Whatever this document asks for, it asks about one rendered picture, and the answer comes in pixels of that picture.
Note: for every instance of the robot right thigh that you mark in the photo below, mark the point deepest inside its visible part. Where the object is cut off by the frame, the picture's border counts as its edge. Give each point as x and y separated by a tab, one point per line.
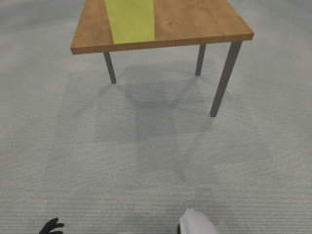
196	223

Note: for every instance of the robot right shin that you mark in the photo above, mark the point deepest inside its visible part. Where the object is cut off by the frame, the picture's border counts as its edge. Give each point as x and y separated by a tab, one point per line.
189	210

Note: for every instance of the carton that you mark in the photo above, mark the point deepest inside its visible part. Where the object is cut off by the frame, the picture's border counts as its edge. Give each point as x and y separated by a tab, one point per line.
131	21

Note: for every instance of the left robot hand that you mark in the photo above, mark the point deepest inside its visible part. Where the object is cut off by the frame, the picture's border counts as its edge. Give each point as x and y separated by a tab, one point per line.
51	225

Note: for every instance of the table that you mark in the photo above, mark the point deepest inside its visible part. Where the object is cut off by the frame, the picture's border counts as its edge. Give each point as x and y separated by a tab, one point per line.
176	23

